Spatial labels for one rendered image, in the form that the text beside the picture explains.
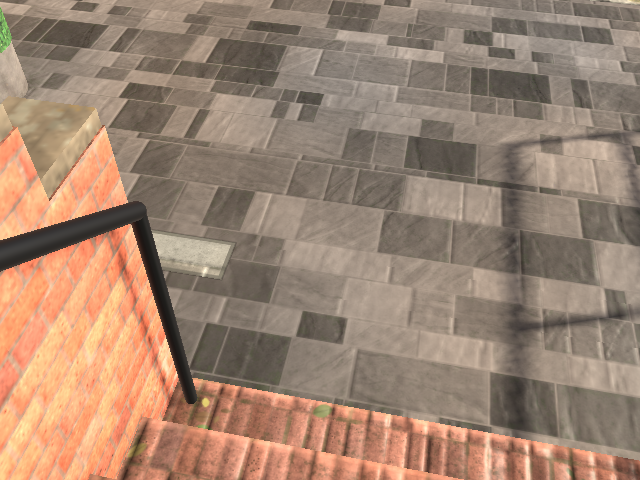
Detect stairs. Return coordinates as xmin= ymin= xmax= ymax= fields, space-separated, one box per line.
xmin=88 ymin=378 xmax=640 ymax=480

